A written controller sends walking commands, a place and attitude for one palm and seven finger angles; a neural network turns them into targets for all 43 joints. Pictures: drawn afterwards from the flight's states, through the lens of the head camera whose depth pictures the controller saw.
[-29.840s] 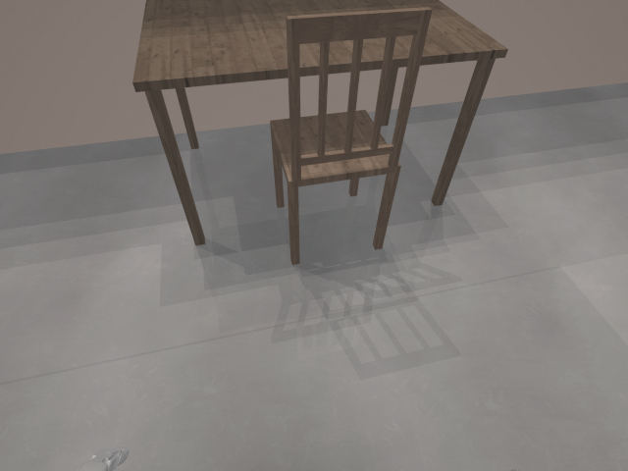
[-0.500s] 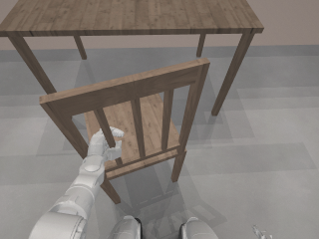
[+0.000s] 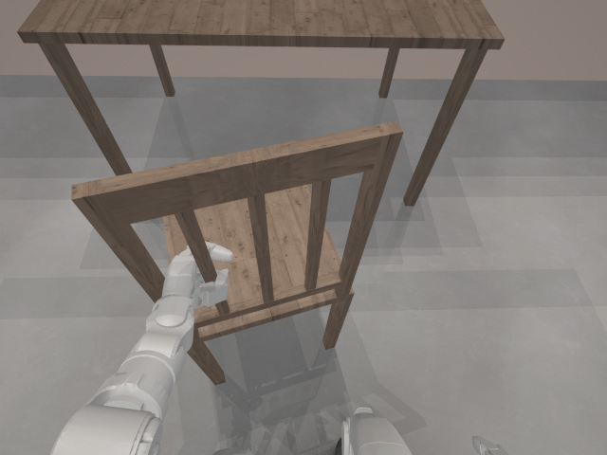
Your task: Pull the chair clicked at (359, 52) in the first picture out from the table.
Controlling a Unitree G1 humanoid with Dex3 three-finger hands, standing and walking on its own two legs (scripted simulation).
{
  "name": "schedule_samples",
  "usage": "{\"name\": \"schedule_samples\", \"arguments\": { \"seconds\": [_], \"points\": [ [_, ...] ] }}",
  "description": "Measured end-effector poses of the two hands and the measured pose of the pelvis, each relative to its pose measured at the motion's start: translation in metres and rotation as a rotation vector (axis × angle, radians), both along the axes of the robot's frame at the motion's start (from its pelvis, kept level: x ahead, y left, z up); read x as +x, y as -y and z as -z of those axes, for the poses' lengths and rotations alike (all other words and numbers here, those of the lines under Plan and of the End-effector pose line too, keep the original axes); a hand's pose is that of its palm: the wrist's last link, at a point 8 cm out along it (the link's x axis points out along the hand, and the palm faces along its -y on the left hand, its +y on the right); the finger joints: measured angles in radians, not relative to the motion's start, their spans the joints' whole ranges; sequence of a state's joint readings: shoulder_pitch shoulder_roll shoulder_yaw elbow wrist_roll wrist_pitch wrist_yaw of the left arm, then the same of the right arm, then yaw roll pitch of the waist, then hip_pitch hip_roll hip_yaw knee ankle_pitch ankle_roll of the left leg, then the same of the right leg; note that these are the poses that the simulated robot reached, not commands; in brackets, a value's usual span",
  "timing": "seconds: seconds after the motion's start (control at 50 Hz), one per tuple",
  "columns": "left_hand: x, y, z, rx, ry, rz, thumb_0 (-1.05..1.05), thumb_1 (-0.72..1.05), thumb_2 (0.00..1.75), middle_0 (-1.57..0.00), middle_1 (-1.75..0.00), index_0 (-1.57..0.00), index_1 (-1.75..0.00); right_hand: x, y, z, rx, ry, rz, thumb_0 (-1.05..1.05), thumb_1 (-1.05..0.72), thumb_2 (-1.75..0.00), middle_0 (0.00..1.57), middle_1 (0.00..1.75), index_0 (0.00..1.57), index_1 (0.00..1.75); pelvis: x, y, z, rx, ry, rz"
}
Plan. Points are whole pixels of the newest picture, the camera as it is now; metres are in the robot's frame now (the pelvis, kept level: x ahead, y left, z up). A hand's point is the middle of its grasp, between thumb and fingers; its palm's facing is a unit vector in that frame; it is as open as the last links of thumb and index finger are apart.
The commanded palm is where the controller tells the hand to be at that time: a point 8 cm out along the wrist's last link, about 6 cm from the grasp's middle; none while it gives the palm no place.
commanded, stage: step backward, pulling the chair out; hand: left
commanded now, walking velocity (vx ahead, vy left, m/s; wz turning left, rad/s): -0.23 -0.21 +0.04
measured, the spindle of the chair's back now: (263, 256) +0.40 +0.08 -0.06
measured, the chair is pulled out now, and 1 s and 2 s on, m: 0.45 0.59 0.59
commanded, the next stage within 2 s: stop walking, hand still on the chair in 0.28 s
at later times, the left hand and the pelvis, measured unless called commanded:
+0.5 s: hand (222, 334) +0.28 +0.12 -0.06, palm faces +0.02 -0.98 -0.18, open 5.1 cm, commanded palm +0.26 +0.17 -0.05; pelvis -0.08 -0.01 +0.00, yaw +1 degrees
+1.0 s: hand (210, 386) +0.21 +0.13 -0.06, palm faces +0.03 -0.98 -0.17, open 5.2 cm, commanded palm +0.19 +0.18 -0.05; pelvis -0.06 +0.00 +0.01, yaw +0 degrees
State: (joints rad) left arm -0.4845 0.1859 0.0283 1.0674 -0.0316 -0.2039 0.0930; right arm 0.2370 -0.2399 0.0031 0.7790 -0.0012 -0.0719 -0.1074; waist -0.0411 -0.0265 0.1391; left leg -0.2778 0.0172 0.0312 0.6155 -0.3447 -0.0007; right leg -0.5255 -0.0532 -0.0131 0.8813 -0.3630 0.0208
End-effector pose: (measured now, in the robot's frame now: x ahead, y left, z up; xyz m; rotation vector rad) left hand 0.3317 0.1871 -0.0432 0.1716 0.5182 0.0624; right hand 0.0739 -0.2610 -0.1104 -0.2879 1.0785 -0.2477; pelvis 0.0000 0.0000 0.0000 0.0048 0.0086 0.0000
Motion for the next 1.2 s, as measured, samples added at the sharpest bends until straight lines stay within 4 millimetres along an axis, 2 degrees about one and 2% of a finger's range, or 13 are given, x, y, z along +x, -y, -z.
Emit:
{"name": "schedule_samples", "arguments": {
  "seconds": [0.08, 0.14, 0.22, 0.28, 0.36, 0.42, 0.52, 0.66, 0.82, 1.02, 1.2],
  "points": [
    [-0.010, -0.001, -0.002, -0.002, -0.026, -0.025, 0.03, 0.70, 0.76, -0.23, -1.21, -0.50, -1.45, -0.017, -0.013, 0.003, 0.076, -0.046, 0.002, 0.01, -0.90, -0.89, 0.21, 0.30, 0.20, 0.30, -0.009, 0.006, -0.007, -0.036, -0.003, 0.004],
    [-0.014, -0.001, -0.002, 0.017, -0.018, -0.033, 0.03, 0.68, 0.77, -0.26, -1.20, -0.50, -1.45, -0.029, -0.015, 0.012, 0.119, -0.076, -0.011, 0.01, -0.90, -0.89, 0.21, 0.30, 0.21, 0.30, -0.015, 0.017, -0.003, -0.028, -0.004, 0.008],
    [-0.022, 0.003, -0.003, 0.034, -0.026, -0.070, 0.03, 0.67, 0.78, -0.28, -1.18, -0.50, -1.45, -0.042, 0.001, 0.020, 0.127, -0.081, 0.020, 0.00, -0.92, -0.89, 0.21, 0.30, 0.21, 0.30, -0.032, 0.027, -0.003, -0.048, 0.003, 0.002],
    [-0.030, 0.007, -0.004, 0.025, -0.037, -0.096, 0.03, 0.67, 0.77, -0.28, -1.17, -0.50, -1.45, -0.049, 0.017, 0.017, 0.091, -0.073, 0.039, 0.01, -0.92, -0.89, 0.21, 0.30, 0.21, 0.30, -0.045, 0.028, -0.003, -0.020, 0.000, -0.012],
    [-0.043, 0.011, -0.004, 0.017, -0.041, -0.081, 0.03, 0.69, 0.76, -0.25, -1.18, -0.49, -1.45, -0.057, 0.034, 0.009, 0.017, -0.050, 0.027, 0.01, -0.91, -0.89, 0.21, 0.30, 0.21, 0.30, -0.060, 0.021, -0.001, -0.003, -0.004, -0.040],
    [-0.054, 0.012, -0.004, 0.012, -0.028, -0.042, 0.02, 0.69, 0.75, -0.23, -1.19, -0.49, -1.45, -0.062, 0.037, 0.004, -0.037, -0.029, 0.032, 0.01, -0.91, -0.89, 0.21, 0.30, 0.20, 0.30, -0.073, 0.012, 0.002, 0.003, 0.008, -0.051],
    [-0.081, 0.015, -0.006, -0.008, -0.018, -0.007, 0.02, 0.72, 0.75, -0.19, -1.20, -0.49, -1.45, -0.071, 0.019, -0.008, -0.027, 0.017, 0.025, 0.01, -0.91, -0.90, 0.20, 0.30, 0.20, 0.30, -0.086, 0.005, -0.001, 0.011, 0.028, -0.018],
    [-0.121, 0.016, -0.006, -0.016, -0.028, -0.021, 0.02, 0.72, 0.76, -0.18, -1.19, -0.50, -1.45, -0.078, -0.018, 0.004, 0.115, 0.023, -0.011, 0.01, -0.91, -0.89, 0.20, 0.30, 0.20, 0.30, -0.085, 0.011, -0.003, -0.011, 0.058, -0.020],
    [-0.144, 0.014, -0.007, -0.011, -0.031, -0.030, 0.02, 0.70, 0.78, -0.20, -1.19, -0.50, -1.45, -0.065, -0.028, 0.006, 0.134, 0.064, 0.001, 0.01, -0.90, -0.89, 0.21, 0.30, 0.21, 0.30, -0.069, 0.005, -0.006, -0.004, 0.056, -0.010],
    [-0.145, 0.008, -0.006, -0.005, -0.022, -0.018, 0.02, 0.68, 0.80, -0.21, -1.20, -0.50, -1.45, -0.029, -0.022, -0.010, 0.079, 0.133, 0.001, 0.01, -0.90, -0.89, 0.21, 0.30, 0.20, 0.30, -0.057, -0.005, -0.010, 0.001, 0.047, 0.000],
    [-0.145, 0.006, -0.006, -0.004, -0.020, -0.017, 0.02, 0.68, 0.80, -0.21, -1.21, -0.50, -1.45, -0.004, -0.027, -0.021, 0.081, 0.183, -0.020, 0.01, -0.90, -0.89, 0.21, 0.30, 0.20, 0.30, -0.054, -0.004, -0.012, 0.002, 0.045, 0.000]
  ]
}}
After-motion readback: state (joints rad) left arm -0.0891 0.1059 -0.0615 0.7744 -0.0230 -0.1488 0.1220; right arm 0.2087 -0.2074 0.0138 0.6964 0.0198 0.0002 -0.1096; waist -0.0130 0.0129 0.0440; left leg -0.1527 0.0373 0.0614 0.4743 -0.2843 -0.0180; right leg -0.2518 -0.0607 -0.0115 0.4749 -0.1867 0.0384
